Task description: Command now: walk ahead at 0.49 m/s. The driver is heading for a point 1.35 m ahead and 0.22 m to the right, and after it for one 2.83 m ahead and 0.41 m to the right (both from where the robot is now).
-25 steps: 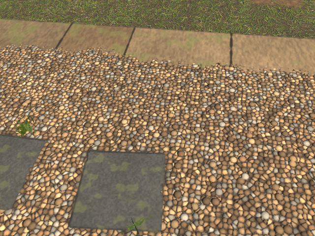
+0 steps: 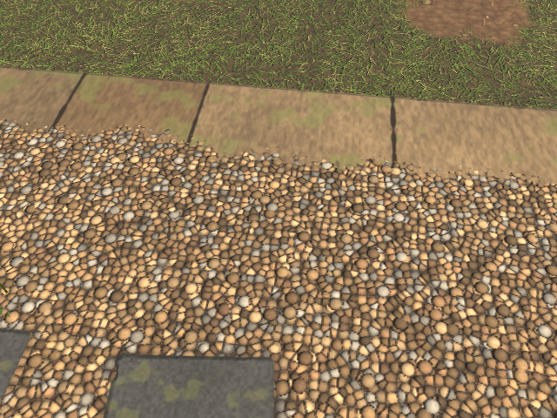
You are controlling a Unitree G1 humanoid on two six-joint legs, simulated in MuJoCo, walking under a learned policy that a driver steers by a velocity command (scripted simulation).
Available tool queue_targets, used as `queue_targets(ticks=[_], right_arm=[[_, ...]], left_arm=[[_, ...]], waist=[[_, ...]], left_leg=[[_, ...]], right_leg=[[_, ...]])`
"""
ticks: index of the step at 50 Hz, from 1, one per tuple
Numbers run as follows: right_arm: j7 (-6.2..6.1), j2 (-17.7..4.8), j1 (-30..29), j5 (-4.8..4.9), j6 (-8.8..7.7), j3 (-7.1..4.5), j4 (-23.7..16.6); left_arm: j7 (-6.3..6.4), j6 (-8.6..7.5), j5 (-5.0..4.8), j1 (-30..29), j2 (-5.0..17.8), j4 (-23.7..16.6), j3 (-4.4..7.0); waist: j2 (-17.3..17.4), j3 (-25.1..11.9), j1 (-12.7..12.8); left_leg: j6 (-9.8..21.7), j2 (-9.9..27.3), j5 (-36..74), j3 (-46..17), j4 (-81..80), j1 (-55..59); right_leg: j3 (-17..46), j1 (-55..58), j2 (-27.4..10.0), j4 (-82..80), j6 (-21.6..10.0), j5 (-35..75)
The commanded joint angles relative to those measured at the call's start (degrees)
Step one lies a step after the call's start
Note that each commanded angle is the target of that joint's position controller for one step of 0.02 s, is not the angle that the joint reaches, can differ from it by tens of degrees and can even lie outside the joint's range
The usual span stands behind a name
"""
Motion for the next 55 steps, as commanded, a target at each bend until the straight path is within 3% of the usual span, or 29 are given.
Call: queue_targets(ticks=[1,6,12,15,16,17,18,19,20,21,22,24,25,27,29,33,36,40,43,44,45,46,47,48,49,50,52,55], right_arm=[[-0.05,-4.6,2.2,0.22,-1.49,-0.43,-1.2],[-0.21,-4.6,8.0,0.54,-1.33,0.03,0.6],[-1.28,-5.1,13.4,-0.55,-0.87,0.32,2.9],[-1.82,-6.2,11.5,-0.81,-0.68,0.10,3.3],[-1.88,-6.8,10.6,-0.75,-0.61,-0.03,3.4],[-1.75,-7.1,9.5,-0.44,-0.45,-0.03,3.4],[-1.62,-6.3,8.4,0.10,-0.66,0.38,2.1],[-0.98,-0.1,13.7,2.57,-0.71,1.67,0.4],[-1.17,-5.3,12.8,1.09,-0.66,0.08,1.4],[-1.07,-5.8,7.3,0.48,-0.65,-0.43,-0.4],[-0.79,-4.8,4.1,0.19,-0.90,-0.21,-1.2],[-0.19,-2.8,3.7,-1.11,0.45,-0.21,-1.1],[0.26,-1.5,5.0,-1.41,1.17,-0.04,-0.8],[0.75,-1.1,3.2,-1.61,1.96,-0.14,-1.5],[1.00,-1.7,-2.0,-1.52,2.36,-0.27,-3.3],[1.17,-1.5,-12.5,-0.83,2.34,0.24,-6.7],[1.14,-1.1,-18.3,-0.45,2.23,0.76,-8.3],[0.93,-2.3,-23.1,-0.52,1.80,0.53,-10.3],[0.44,-3.2,-18.6,-0.53,0.95,-0.15,-9.4],[0.03,-3.9,-11.9,-0.63,0.54,-0.75,-7.1],[-0.55,-5.7,-1.8,-1.24,-0.07,-1.69,-3.6],[-1.26,-11.0,7.8,-2.82,-0.49,-3.14,-2.0],[-0.73,-14.2,9.2,-2.38,0.05,-3.99,-1.7],[-0.36,-11.2,4.2,-0.31,0.65,-3.47,-2.1],[-0.17,-7.9,-1.6,0.14,0.53,-2.53,-3.0],[0.02,-5.2,-4.5,-0.08,0.12,-1.80,-3.3],[-0.34,-2.1,-4.4,0.13,-0.50,-0.78,-1.9],[-0.68,-3.6,0.1,0.31,-1.59,-0.87,0.3]], left_arm=[[-0.54,0.79,0.20,1.7,2.5,-2.0,0.47],[-0.89,0.72,-0.56,-10.5,1.9,-5.3,0.04],[-0.83,0.26,-0.69,-19.4,2.2,-8.1,-0.07],[-0.48,-0.48,-0.71,-16.5,3.0,-7.8,0.42],[-0.05,-0.81,-0.64,-11.3,3.8,-6.1,0.94],[0.51,-1.34,-0.38,-1.7,5.0,-2.8,1.73],[1.24,-1.90,0.93,8.9,8.5,0.0,2.97],[1.48,-1.81,2.18,15.5,14.8,0.8,4.65],[0.75,-1.02,-0.09,13.1,12.3,1.0,4.34],[0.49,-0.95,-1.14,6.6,9.8,0.6,3.59],[0.19,-1.36,-1.26,2.5,6.4,0.1,2.80],[0.38,-2.01,-1.33,0.7,2.4,1.2,1.55],[0.52,-2.41,-1.24,2.0,2.5,2.0,1.47],[0.61,-3.21,-1.53,5.2,3.4,3.9,1.59],[0.71,-3.37,-1.44,7.3,4.4,4.8,1.68],[0.69,-3.19,-1.47,11.2,4.1,6.1,1.12],[1.02,-3.21,-1.37,14.6,4.6,7.3,1.00],[1.80,-2.72,-0.65,17.5,5.3,8.9,1.08],[2.30,-2.43,-0.30,15.5,6.3,9.2,1.40],[2.25,-2.25,-0.38,14.7,6.7,9.3,1.50],[2.10,-2.15,-0.67,14.0,6.4,8.9,1.31],[1.70,-2.31,-2.01,14.8,3.5,6.8,0.41],[1.36,-2.18,-3.16,20.3,0.7,6.9,0.25],[1.52,-1.86,-1.64,14.8,5.4,6.6,1.63],[1.20,-2.17,-1.37,10.1,4.9,5.0,1.65],[1.03,-2.24,-1.21,8.0,3.8,4.7,1.58],[0.41,-0.82,0.10,9.5,1.8,5.2,1.45],[-0.26,0.56,0.39,7.0,1.0,4.3,1.55]], waist=[[2.9,2.4,1.8],[3.6,3.0,-1.8],[4.6,3.6,-4.5],[5.5,2.3,-1.7],[6.0,-0.3,0.6],[4.7,-5.2,4.7],[2.8,-11.6,8.8],[-9.8,-20.8,7.9],[-5.1,-20.6,7.1],[-3.0,-10.6,4.1],[-0.8,-5.5,2.8],[-0.9,-1.6,-0.8],[-2.6,-1.9,-1.5],[-1.8,-0.9,-2.2],[-1.6,0.8,-1.7],[-1.9,2.3,0.4],[-2.4,2.7,2.3],[-2.4,3.8,3.2],[-2.8,1.5,0.2],[-2.5,-1.9,-2.6],[-0.7,-7.4,-6.5],[5.9,-15.1,-8.7],[15.2,-20.6,-6.3],[6.3,-14.4,-4.9],[4.5,-6.7,-3.0],[2.7,-3.6,-1.4],[3.9,-1.9,1.6],[4.1,-0.7,2.4]], left_leg=[[6.9,16.6,5.2,-14.8,-15.8,-3.3],[4.0,14.9,12.4,-10.9,-15.4,3.1],[4.5,17.6,23.3,-10.7,-10.6,15.2],[3.5,18.6,37.6,-9.4,-4.4,17.3],[2.7,18.2,45.4,-8.7,1.4,16.7],[1.5,16.4,47.0,-6.8,11.5,13.9],[0.5,14.4,33.3,-5.6,25.3,2.7],[-2.8,5.1,-1.1,-0.7,49.1,-18.6],[-1.8,3.2,-18.6,-7.8,56.1,-24.8],[-1.4,6.8,-13.2,-9.1,55.8,-27.8],[-1.5,8.8,-9.1,-8.8,52.5,-26.6],[-2.2,11.3,-6.1,-8.3,47.0,-21.5],[-2.8,11.2,-5.9,-7.7,45.9,-19.5],[-3.7,11.5,-4.3,-6.6,44.0,-21.1],[-4.6,12.5,0.0,-5.5,40.3,-25.1],[-5.6,12.3,8.0,-3.3,27.6,-27.2],[-5.3,10.9,11.0,-1.9,19.7,-25.8],[-3.4,9.8,7.2,-1.9,14.4,-27.0],[-0.8,6.7,0.5,-0.5,10.4,-18.0],[0.4,4.6,0.3,0.4,7.9,-9.7],[2.1,5.3,2.3,-0.7,5.9,3.7],[6.4,19.2,-2.8,-17.3,5.1,20.9],[13.5,31.9,-3.3,-42.6,-2.3,29.8],[11.4,28.4,-7.4,-40.0,-4.4,23.9],[9.4,26.6,-5.7,-31.5,-6.2,15.2],[7.5,23.8,-1.0,-26.1,-8.4,9.0],[4.9,20.0,4.4,-18.8,-10.8,1.8],[5.3,18.6,11.0,-14.5,-12.4,0.6]], right_leg=[[-0.7,-3.9,-3.2,-5.3,1.5,6.2],[-3.6,-7.2,-2.3,-20.4,2.9,16.6],[-5.1,-8.5,0.4,-29.9,1.8,13.5],[-6.1,-1.0,3.1,-34.2,-0.8,6.6],[-6.8,6.2,5.2,-35.7,-1.9,5.0],[-7.4,17.8,6.6,-39.3,-3.5,7.2],[0.5,33.8,-1.0,-39.2,-6.3,5.0],[27.9,52.0,-19.4,-41.9,-14.3,-0.3],[37.9,49.1,-20.6,-48.1,-15.5,0.6],[28.0,40.3,-17.8,-49.5,-13.4,-0.2],[21.5,32.3,-15.4,-52.0,-11.7,4.2],[12.3,22.9,-9.9,-55.1,-7.4,9.6],[10.7,21.1,-9.8,-55.7,-7.8,12.8],[7.7,20.5,-8.6,-56.7,-8.2,17.8],[5.5,20.9,-7.6,-58.2,-7.9,18.7],[2.3,22.9,-5.6,-58.8,-6.8,22.9],[1.6,26.5,-6.1,-58.6,-6.4,24.8],[2.2,34.9,-9.2,-55.9,-7.0,29.1],[0.6,36.8,-9.6,-47.9,-5.6,44.5],[-0.5,36.0,-8.5,-40.1,-4.8,50.0],[-2.5,30.3,-6.0,-28.7,-3.7,46.2],[-5.2,14.8,-2.0,-10.1,-1.8,26.1],[-4.7,-1.5,8.2,7.8,-0.4,-16.3],[2.0,-6.2,4.6,10.8,-1.3,-12.5],[1.7,-7.1,2.2,8.6,-1.5,-6.7],[1.5,-5.0,0.3,5.3,-1.4,-3.1],[1.0,0.3,-1.4,1.0,-0.2,-1.1],[-0.6,-0.8,-1.8,-2.5,1.3,1.2]])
